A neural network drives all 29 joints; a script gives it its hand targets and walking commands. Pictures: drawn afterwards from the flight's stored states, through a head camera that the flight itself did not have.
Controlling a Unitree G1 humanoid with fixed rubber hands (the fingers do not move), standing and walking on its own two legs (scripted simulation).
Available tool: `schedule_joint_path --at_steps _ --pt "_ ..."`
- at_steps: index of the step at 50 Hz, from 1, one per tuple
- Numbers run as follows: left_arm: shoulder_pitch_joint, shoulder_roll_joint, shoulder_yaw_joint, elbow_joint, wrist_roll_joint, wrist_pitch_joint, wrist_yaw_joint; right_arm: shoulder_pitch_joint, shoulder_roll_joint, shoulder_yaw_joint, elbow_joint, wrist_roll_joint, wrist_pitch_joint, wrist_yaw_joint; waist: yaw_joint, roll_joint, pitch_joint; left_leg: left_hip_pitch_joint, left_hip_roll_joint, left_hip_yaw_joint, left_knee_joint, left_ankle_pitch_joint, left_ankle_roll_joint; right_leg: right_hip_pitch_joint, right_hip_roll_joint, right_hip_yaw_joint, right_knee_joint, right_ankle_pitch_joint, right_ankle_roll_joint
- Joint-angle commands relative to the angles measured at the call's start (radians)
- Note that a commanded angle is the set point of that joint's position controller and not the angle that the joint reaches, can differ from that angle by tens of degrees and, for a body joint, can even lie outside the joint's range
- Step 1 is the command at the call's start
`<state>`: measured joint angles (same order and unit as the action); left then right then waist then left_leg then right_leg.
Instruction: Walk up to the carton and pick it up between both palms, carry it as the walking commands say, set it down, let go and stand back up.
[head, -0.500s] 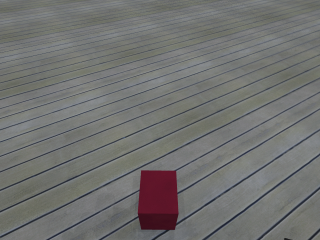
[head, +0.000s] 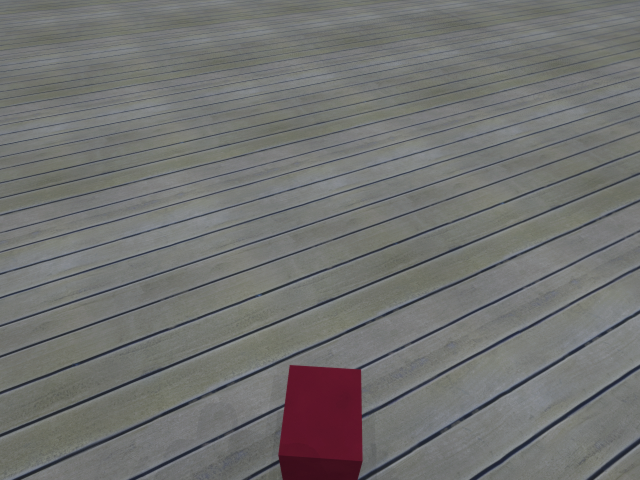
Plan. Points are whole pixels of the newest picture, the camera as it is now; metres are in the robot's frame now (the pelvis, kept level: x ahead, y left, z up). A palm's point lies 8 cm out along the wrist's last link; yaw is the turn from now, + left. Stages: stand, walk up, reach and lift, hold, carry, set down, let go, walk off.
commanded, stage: walk up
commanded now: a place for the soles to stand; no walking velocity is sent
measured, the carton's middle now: (322, 430) +0.43 +0.00 -0.60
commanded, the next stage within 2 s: stand in 0.34 s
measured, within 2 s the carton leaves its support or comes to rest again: neither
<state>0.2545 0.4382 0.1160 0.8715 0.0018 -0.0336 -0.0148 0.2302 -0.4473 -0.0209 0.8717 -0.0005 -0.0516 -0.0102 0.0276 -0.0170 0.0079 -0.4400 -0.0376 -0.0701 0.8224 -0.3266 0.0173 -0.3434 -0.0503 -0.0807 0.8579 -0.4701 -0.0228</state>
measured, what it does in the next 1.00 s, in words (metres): stands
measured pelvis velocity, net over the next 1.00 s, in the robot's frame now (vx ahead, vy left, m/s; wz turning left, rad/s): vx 0.01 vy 0.02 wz -0.03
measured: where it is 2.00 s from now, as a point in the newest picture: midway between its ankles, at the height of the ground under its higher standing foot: outside the picture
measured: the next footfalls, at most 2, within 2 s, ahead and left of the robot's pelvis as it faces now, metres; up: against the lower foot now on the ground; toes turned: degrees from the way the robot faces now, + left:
none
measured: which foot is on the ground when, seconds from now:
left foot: down 0.00-1.00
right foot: down 0.00-1.00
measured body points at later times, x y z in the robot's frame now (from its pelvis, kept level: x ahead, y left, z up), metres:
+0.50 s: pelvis +0.00 +0.01 +0.00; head +0.00 +0.01 +0.45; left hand +0.10 +0.35 -0.09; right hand +0.11 -0.33 -0.08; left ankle +0.06 +0.13 -0.70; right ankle +0.00 -0.11 -0.70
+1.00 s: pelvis +0.01 +0.02 +0.00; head +0.12 +0.04 +0.44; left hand +0.20 +0.33 -0.11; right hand +0.21 -0.29 -0.08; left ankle +0.06 +0.13 -0.70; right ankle +0.00 -0.11 -0.70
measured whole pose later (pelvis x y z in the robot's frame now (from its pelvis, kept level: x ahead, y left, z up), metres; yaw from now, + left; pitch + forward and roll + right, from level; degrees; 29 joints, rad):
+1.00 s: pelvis +0.01 +0.02 +0.00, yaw -1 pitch +2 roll -2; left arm 0.07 0.39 0.12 0.57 0.00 0.10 0.00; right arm 0.01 -0.43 -0.06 0.67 0.00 0.05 0.09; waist 0.03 -0.03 0.21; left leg -0.53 -0.01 -0.06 0.85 -0.36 0.00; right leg -0.41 -0.03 -0.07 0.81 -0.44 0.01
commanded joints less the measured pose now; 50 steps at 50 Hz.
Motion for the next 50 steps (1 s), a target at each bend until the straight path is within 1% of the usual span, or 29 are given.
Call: schedule_joint_path --at_steps 1,2,4,5,8,10,12,15,17,18,19,21,24,27,28,29,30,32,33,34,37,40,41,42,43,45,48,49,50 --pt "-0.029 0.182 -0.003 -0.033 0.011 -0.017 0.022 -0.092 -0.162 -0.034 -0.056 -0.018 -0.027 -0.008 0.017 0.015 -0.023 0.016 0.092 -0.149 -0.151 0.199 0.087 0.045 -0.098 0.164 -0.313 0.103 -0.055" --pt "-0.042 0.203 0.002 -0.029 0.017 -0.019 0.022 -0.087 -0.159 -0.038 -0.050 -0.016 -0.022 -0.008 0.009 -0.009 -0.008 0.021 0.064 -0.097 -0.131 0.212 0.066 0.036 -0.125 0.187 -0.336 0.120 -0.069" --pt "-0.073 0.208 0.001 -0.035 0.018 -0.019 0.024 -0.084 -0.153 -0.037 -0.044 -0.018 -0.018 -0.007 -0.004 0.007 -0.012 0.038 0.048 -0.054 -0.115 0.230 0.052 0.035 -0.156 0.205 -0.344 0.164 -0.086" --pt "-0.080 0.203 0.002 -0.038 0.018 -0.019 0.024 -0.075 -0.147 -0.037 -0.040 -0.017 -0.017 -0.008 -0.007 -0.011 -0.008 0.050 0.051 -0.054 -0.121 0.228 0.054 0.028 -0.157 0.199 -0.336 0.172 -0.086" --pt "-0.094 0.192 -0.004 -0.038 0.011 -0.016 0.025 -0.062 -0.159 -0.039 -0.036 -0.018 -0.022 -0.009 -0.008 -0.007 -0.033 0.088 0.069 -0.090 -0.133 0.294 0.071 0.028 -0.129 0.149 -0.301 0.197 -0.063" --pt "-0.088 0.184 -0.007 -0.033 0.014 -0.013 0.025 -0.077 -0.160 -0.039 -0.038 -0.021 -0.020 -0.009 0.003 0.020 -0.035 0.078 0.075 -0.113 -0.143 0.281 0.075 0.027 -0.122 0.146 -0.299 0.159 -0.057" --pt "-0.097 0.181 -0.007 -0.031 0.012 -0.010 0.023 -0.080 -0.161 -0.034 -0.036 -0.020 -0.019 -0.009 0.003 0.014 -0.022 0.056 0.086 -0.138 -0.173 0.223 0.080 0.026 -0.114 0.146 -0.301 0.119 -0.056" --pt "-0.106 0.179 -0.007 -0.027 0.013 -0.005 0.022 -0.092 -0.163 -0.035 -0.035 -0.025 -0.019 -0.009 0.006 0.041 -0.015 0.033 0.078 -0.138 -0.192 0.146 0.078 0.027 -0.115 0.161 -0.321 0.050 -0.061" --pt "-0.109 0.183 -0.009 -0.025 0.016 -0.006 0.021 -0.083 -0.160 -0.033 -0.036 -0.023 -0.018 -0.008 0.005 0.016 -0.013 0.019 0.082 -0.144 -0.198 0.142 0.076 0.039 -0.113 0.159 -0.322 0.043 -0.059" --pt "-0.110 0.181 -0.009 -0.024 0.016 -0.006 0.020 -0.083 -0.163 -0.035 -0.033 -0.026 -0.019 -0.008 0.002 0.028 -0.008 0.019 0.078 -0.148 -0.200 0.123 0.072 0.032 -0.112 0.154 -0.331 0.027 -0.058" --pt "-0.108 0.179 -0.010 -0.017 0.015 -0.006 0.020 -0.092 -0.167 -0.034 -0.035 -0.025 -0.019 -0.008 0.005 0.043 -0.001 0.024 0.079 -0.149 -0.206 0.132 0.073 0.027 -0.112 0.161 -0.333 0.034 -0.060" --pt "-0.108 0.179 -0.009 -0.022 0.013 -0.008 0.019 -0.079 -0.164 -0.032 -0.035 -0.026 -0.021 -0.009 0.008 0.021 -0.026 0.040 0.084 -0.148 -0.200 0.176 0.074 0.045 -0.112 0.156 -0.326 0.062 -0.057" --pt "-0.112 0.174 -0.012 -0.011 0.017 -0.006 0.019 -0.086 -0.164 -0.031 -0.035 -0.026 -0.020 -0.008 0.005 0.028 -0.032 0.033 0.088 -0.163 -0.210 0.152 0.073 0.050 -0.107 0.160 -0.336 0.053 -0.056" --pt "-0.129 0.181 -0.013 -0.014 0.018 -0.008 0.019 -0.079 -0.161 -0.032 -0.031 -0.025 -0.018 -0.006 -0.006 0.019 -0.010 0.047 0.073 -0.137 -0.207 0.148 0.065 0.023 -0.118 0.161 -0.353 0.031 -0.059" --pt "-0.318 0.083 0.057 -0.365 -0.003 0.052 -0.007 -0.314 -0.075 -0.138 -0.382 -0.070 0.046 0.047 -0.049 -0.083 0.164 0.134 -0.050 0.086 -0.146 -0.099 -0.036 -0.327 0.038 0.079 -0.323 -0.159 0.017" --pt "-0.304 0.098 0.071 -0.436 0.017 0.084 -0.019 -0.290 -0.053 -0.121 -0.394 -0.059 0.069 0.053 -0.029 -0.108 0.167 0.260 -0.066 0.116 -0.098 -0.116 -0.052 -0.414 -0.002 0.082 -0.395 -0.239 -0.034" --pt "-0.301 0.097 0.079 -0.433 0.026 0.102 -0.024 -0.273 -0.047 -0.122 -0.395 -0.070 0.083 0.057 -0.019 -0.144 0.158 0.338 -0.064 0.143 -0.074 -0.114 -0.056 -0.463 -0.024 0.078 -0.439 -0.278 -0.059" --pt "-0.248 0.092 0.077 -0.410 0.022 0.147 -0.027 -0.236 -0.084 -0.149 -0.356 -0.091 0.110 0.070 -0.017 -0.145 0.204 0.461 -0.052 0.132 -0.070 -0.090 -0.067 -0.539 -0.035 0.052 -0.477 -0.321 -0.064" --pt "-0.209 0.088 0.083 -0.428 0.030 0.161 -0.023 -0.225 -0.082 -0.152 -0.362 -0.096 0.120 0.076 -0.004 -0.144 0.196 0.476 -0.054 0.132 -0.084 -0.066 -0.071 -0.518 -0.032 0.041 -0.482 -0.295 -0.056" --pt "-0.198 0.098 0.101 -0.439 0.038 0.169 -0.020 -0.201 -0.098 -0.182 -0.350 -0.105 0.128 0.079 -0.018 -0.091 0.183 0.482 -0.053 0.130 -0.101 -0.062 -0.079 -0.486 -0.025 0.034 -0.481 -0.270 -0.052" --pt "-0.163 0.076 0.088 -0.425 0.031 0.177 -0.002 -0.186 -0.083 -0.204 -0.281 -0.103 0.135 0.099 -0.008 0.047 0.168 0.396 -0.033 0.108 -0.190 -0.044 -0.090 -0.356 0.011 0.014 -0.413 -0.152 -0.030" --pt "-0.175 0.064 0.076 -0.406 0.028 0.159 0.001 -0.272 -0.071 -0.189 -0.285 -0.069 0.119 0.101 0.012 0.059 0.108 0.269 -0.025 0.094 -0.165 -0.016 -0.095 -0.287 0.033 0.033 -0.329 -0.073 -0.013" --pt "-0.197 0.058 0.071 -0.394 0.023 0.147 0.002 -0.299 -0.074 -0.193 -0.289 -0.071 0.106 0.096 0.007 0.050 0.092 0.241 -0.017 0.091 -0.151 0.005 -0.095 -0.275 0.042 0.032 -0.298 -0.041 -0.006" --pt "-0.221 0.039 0.063 -0.398 0.016 0.138 0.010 -0.317 -0.089 -0.200 -0.283 -0.066 0.098 0.101 0.005 0.096 0.065 0.202 0.000 0.077 -0.146 0.006 -0.097 -0.261 0.053 0.032 -0.247 -0.015 0.001" --pt "-0.229 0.028 0.058 -0.383 0.011 0.131 0.013 -0.337 -0.085 -0.196 -0.276 -0.064 0.092 0.099 0.000 0.098 0.044 0.162 0.002 0.073 -0.137 0.021 -0.089 -0.237 0.060 0.036 -0.218 0.020 0.009" --pt "-0.273 -0.011 0.041 -0.377 0.004 0.117 0.025 -0.380 -0.110 -0.216 -0.259 -0.058 0.075 0.099 -0.012 0.145 -0.018 0.090 0.017 0.063 -0.113 0.058 -0.089 -0.209 0.081 0.037 -0.136 0.099 0.028" --pt "-0.264 -0.044 0.028 -0.381 -0.010 0.091 0.044 -0.353 -0.093 -0.210 -0.237 -0.076 0.056 0.094 -0.030 0.098 -0.155 0.110 0.008 0.044 -0.022 0.316 -0.077 -0.242 0.092 0.042 -0.060 0.248 0.027" --pt "-0.258 -0.063 0.009 -0.376 -0.021 0.081 0.049 -0.348 -0.079 -0.211 -0.230 -0.074 0.048 0.092 -0.035 0.114 -0.217 0.150 0.007 0.030 0.011 0.435 -0.078 -0.271 0.100 0.044 -0.033 0.301 0.025" --pt "-0.257 -0.067 0.007 -0.381 -0.029 0.068 0.053 -0.341 -0.076 -0.212 -0.232 -0.076 0.037 0.091 -0.044 0.103 -0.263 0.175 0.013 0.020 0.038 0.529 -0.079 -0.318 0.106 0.047 -0.017 0.337 0.029"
